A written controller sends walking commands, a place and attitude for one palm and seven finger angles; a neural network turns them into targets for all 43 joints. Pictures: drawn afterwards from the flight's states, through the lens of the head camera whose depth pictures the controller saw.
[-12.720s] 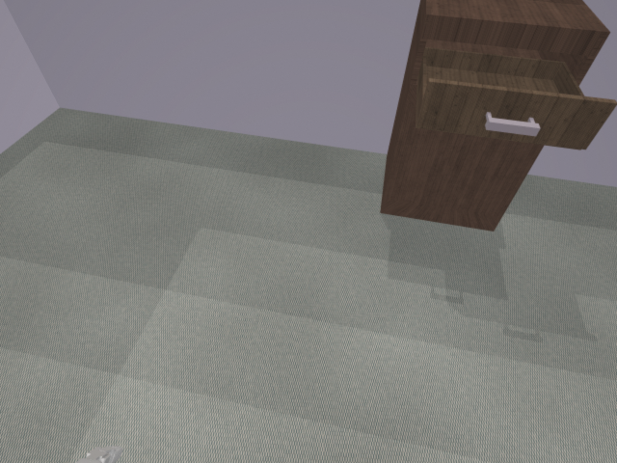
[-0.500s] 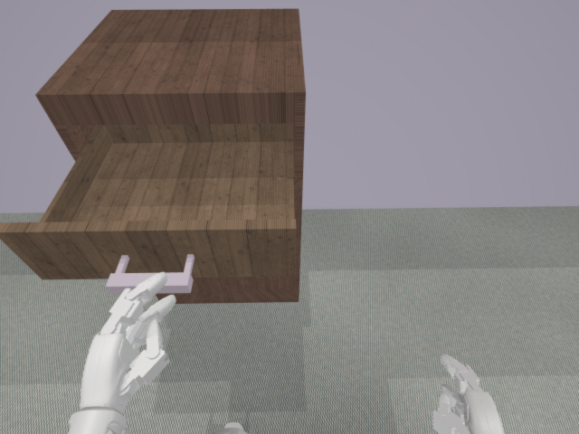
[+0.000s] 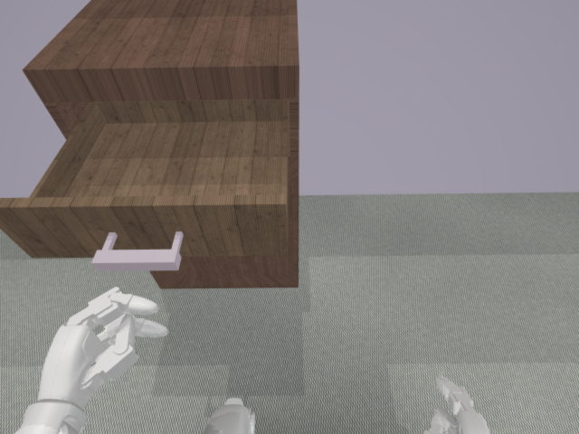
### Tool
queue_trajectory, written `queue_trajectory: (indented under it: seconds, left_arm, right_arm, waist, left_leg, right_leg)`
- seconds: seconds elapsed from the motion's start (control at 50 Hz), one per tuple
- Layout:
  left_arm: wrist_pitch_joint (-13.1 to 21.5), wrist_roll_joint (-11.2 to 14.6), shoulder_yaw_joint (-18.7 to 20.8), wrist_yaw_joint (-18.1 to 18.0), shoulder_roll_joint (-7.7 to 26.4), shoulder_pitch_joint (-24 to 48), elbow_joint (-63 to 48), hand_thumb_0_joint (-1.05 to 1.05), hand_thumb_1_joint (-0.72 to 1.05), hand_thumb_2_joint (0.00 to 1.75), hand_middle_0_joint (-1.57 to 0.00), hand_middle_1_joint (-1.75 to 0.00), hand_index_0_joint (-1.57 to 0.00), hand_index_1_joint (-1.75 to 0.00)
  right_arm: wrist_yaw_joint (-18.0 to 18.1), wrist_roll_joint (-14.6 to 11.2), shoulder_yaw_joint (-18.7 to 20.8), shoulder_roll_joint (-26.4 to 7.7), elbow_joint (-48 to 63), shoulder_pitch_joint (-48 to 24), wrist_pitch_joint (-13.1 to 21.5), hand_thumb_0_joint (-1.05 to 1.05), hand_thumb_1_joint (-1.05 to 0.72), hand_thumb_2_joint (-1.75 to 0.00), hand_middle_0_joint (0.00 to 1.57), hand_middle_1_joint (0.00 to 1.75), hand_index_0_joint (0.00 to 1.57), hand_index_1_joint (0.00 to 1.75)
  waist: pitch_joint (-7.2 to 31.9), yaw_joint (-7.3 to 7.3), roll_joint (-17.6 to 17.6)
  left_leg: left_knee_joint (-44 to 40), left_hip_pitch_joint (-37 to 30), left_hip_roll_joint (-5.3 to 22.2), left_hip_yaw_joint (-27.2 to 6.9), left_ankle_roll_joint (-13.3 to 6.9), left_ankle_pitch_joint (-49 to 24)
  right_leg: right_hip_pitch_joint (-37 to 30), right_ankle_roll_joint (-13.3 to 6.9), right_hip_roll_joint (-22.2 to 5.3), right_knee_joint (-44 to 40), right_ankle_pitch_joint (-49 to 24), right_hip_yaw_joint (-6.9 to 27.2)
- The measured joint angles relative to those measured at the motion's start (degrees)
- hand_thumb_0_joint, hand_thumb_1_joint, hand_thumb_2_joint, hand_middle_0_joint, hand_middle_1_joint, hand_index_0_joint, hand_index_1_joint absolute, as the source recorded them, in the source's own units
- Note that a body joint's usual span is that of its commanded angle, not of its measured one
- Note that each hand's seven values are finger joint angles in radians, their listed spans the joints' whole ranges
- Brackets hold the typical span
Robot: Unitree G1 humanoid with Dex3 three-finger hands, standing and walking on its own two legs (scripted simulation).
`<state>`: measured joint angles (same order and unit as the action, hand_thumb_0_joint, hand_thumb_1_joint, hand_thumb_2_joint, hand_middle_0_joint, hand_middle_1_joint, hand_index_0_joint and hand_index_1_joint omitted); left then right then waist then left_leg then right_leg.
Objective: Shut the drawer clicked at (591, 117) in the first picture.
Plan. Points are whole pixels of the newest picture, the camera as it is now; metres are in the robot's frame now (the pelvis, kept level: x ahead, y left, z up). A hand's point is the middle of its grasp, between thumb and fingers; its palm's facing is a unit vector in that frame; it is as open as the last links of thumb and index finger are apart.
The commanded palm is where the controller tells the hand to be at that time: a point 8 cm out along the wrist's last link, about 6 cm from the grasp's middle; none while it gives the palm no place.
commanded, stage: raise the hand and make a fist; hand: left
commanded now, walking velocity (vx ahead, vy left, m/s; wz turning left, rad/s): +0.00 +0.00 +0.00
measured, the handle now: (141, 249) +0.39 +0.26 +0.01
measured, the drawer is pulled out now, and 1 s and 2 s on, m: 0.28 0.28 0.28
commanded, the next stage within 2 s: bring the fist close to the handle in 1.12 s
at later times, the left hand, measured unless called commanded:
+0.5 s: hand (108, 352) +0.20 +0.21 +0.09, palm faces +0.02 -1.00 -0.03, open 3.1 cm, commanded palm +0.17 +0.26 +0.10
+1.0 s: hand (94, 345) +0.20 +0.22 +0.11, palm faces +0.03 -1.00 -0.06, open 3.2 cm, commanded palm +0.17 +0.28 +0.11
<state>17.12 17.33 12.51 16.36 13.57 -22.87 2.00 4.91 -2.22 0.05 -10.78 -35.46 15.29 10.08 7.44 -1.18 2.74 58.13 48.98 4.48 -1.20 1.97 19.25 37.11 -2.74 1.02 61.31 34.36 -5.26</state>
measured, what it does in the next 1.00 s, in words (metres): stands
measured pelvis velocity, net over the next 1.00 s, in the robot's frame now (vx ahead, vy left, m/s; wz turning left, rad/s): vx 0.01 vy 0.03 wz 0.01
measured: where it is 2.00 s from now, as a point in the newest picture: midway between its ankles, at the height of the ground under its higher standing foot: outside the picture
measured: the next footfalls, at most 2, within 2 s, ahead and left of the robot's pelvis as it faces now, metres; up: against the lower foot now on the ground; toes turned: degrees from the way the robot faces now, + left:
none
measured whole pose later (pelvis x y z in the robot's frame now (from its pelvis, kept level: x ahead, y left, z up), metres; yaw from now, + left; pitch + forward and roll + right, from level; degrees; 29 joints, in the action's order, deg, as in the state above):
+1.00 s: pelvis +0.01 +0.03 +0.02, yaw +0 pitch +6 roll -2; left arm 13.9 15.4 8.4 10.5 13.8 -29.4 -11.5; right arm 3.4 -3.0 -0.3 -13.4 -31.5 15.2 11.1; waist 5.8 -1.0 2.5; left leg 51.4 40.3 3.0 -0.2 -0.1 17.4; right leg 27.1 -0.2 -0.2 51.3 30.2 -4.7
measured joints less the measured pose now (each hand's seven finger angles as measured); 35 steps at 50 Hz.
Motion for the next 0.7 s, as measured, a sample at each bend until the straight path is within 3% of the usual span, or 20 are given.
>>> queue_trajectory:
  seconds: [0.06, 0.16, 0.28, 0.56, 0.7]
  left_arm:
    - [1.99, 0.04, 0.82, -0.94, -0.71, -2.89, -1.18, 0.01, 0.90, 0.90, -0.87, -1.03, -0.87, -1.03]
    - [5.84, -0.24, -1.13, -1.04, -1.72, -6.85, -3.86, 0.01, 0.90, 0.90, -0.97, -1.14, -0.96, -1.13]
    - [6.79, -1.68, -4.37, -2.73, -2.21, -8.24, -7.62, 0.01, 0.90, 0.90, -1.09, -1.27, -1.09, -1.26]
    - [-1.32, -4.41, -8.47, -6.83, -2.14, -7.22, -14.95, 0.01, 0.90, 0.90, -1.34, -1.54, -1.34, -1.54]
    - [-2.63, -4.15, -7.51, -7.46, -1.11, -7.89, -16.82, 0.01, 0.90, 0.90, -1.39, -1.59, -1.38, -1.59]
  right_arm:
    - [-0.24, -0.02, 1.60, -1.05, -0.58, 1.30, 0.40, 0.02, -0.90, -0.90, 0.21, 0.30, 0.20, 0.30]
    - [-0.59, -0.05, 3.64, -3.22, -0.70, 1.26, 1.90, 0.02, -0.91, -0.90, 0.20, 0.30, 0.20, 0.30]
    - [-0.79, 0.06, 3.80, -3.40, 0.98, -1.40, 2.90, 0.02, -0.91, -0.90, 0.20, 0.30, 0.20, 0.30]
    - [-2.51, 0.19, -1.71, 0.27, 7.77, -4.87, -0.12, 0.01, -0.91, -0.90, 0.20, 0.30, 0.20, 0.30]
    - [-2.47, 0.01, -2.47, -0.17, 7.73, -3.02, -1.06, 0.01, -0.90, -0.90, 0.21, 0.30, 0.20, 0.30]
  waist:
    - [-0.16, -0.42, -0.07]
    - [-0.66, -0.16, -0.26]
    - [-1.01, 0.59, -0.95]
    - [-0.95, 1.98, -0.16]
    - [-1.22, 1.95, -0.07]
  left_leg:
    - [-1.93, -1.61, -0.22, 0.93, -0.10, -0.34]
    - [-2.52, -1.79, -0.77, 1.56, -0.75, -0.31]
    - [-1.62, -1.20, -1.28, 1.46, -1.63, 0.15]
    - [-3.49, -5.09, -1.91, 0.95, -2.65, -0.44]
    - [-4.30, -6.62, -1.94, 0.81, -2.65, -0.84]
  right_leg:
    - [-1.33, 0.50, -0.34, -2.00, -0.70, 0.81]
    - [-1.72, 1.35, -0.96, -3.23, -1.12, 1.31]
    - [-1.83, 2.07, -1.43, -3.35, -1.11, 1.15]
    - [-6.90, 3.12, -1.74, -7.33, -2.83, 0.49]
    - [-8.51, 3.12, -1.70, -8.31, -3.30, 0.34]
